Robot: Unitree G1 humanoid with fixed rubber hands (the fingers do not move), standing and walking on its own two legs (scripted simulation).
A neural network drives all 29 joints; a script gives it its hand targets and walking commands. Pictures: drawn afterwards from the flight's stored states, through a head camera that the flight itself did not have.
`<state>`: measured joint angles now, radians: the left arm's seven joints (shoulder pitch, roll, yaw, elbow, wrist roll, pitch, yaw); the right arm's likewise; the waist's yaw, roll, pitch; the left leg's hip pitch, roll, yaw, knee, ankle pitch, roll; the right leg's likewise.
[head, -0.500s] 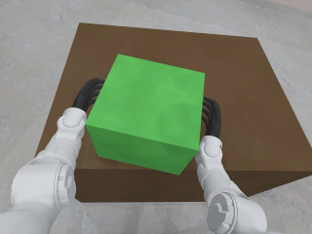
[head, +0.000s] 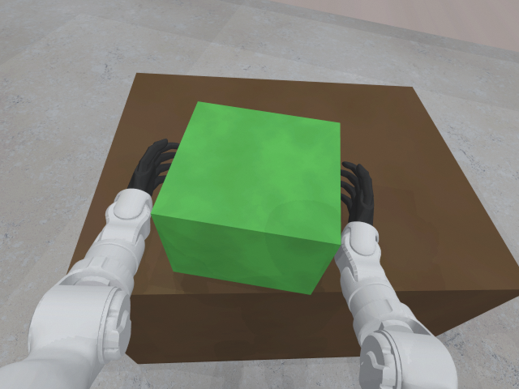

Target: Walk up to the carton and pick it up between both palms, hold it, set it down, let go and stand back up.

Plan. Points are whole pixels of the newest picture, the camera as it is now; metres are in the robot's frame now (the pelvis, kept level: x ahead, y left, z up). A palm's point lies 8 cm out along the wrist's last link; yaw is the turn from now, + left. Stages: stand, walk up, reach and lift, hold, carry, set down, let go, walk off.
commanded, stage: reach and lift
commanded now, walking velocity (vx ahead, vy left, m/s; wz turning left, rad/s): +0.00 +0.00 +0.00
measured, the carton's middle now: (254, 198) +0.43 -0.02 +0.01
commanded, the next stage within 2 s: none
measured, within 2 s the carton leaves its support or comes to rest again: neither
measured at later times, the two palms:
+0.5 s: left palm (136, 188) +0.37 +0.16 +0.11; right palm (379, 201) +0.35 -0.19 +0.11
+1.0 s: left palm (113, 203) +0.33 +0.18 +0.13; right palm (375, 191) +0.35 -0.17 +0.14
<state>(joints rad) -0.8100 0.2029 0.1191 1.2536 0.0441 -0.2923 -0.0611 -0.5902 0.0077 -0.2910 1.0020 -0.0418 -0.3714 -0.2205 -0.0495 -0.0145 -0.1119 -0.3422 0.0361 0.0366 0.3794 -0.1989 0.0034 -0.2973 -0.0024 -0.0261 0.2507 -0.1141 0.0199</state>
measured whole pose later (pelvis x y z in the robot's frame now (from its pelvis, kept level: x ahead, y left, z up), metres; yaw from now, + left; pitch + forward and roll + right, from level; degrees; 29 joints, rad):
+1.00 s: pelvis -0.02 -0.02 +0.00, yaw +3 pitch -5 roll -1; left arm -0.47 0.04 0.24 0.23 0.20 0.48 -0.06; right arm -0.54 -0.08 -0.09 0.59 0.11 0.11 -0.15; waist -0.05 -0.07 0.03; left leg -0.05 0.03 -0.01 0.31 -0.17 -0.02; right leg -0.02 -0.01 -0.07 0.25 -0.14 0.00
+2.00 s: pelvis -0.02 -0.02 +0.00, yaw +3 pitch -6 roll -1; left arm -0.49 0.02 0.26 0.12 0.21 0.64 -0.05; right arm -0.61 -0.12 -0.07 0.53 0.17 0.26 -0.15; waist -0.07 -0.06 0.01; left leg -0.04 0.02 -0.01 0.31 -0.17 -0.02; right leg -0.02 -0.01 -0.06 0.26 -0.14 0.00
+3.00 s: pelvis -0.02 -0.02 +0.00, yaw +3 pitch -6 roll -1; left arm -0.51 0.03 0.29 0.06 0.21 0.73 -0.06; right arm -0.65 -0.13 -0.04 0.50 0.22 0.36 -0.18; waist -0.07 -0.05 -0.02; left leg -0.05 0.02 -0.03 0.32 -0.17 -0.02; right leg -0.02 0.00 -0.06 0.27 -0.15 0.00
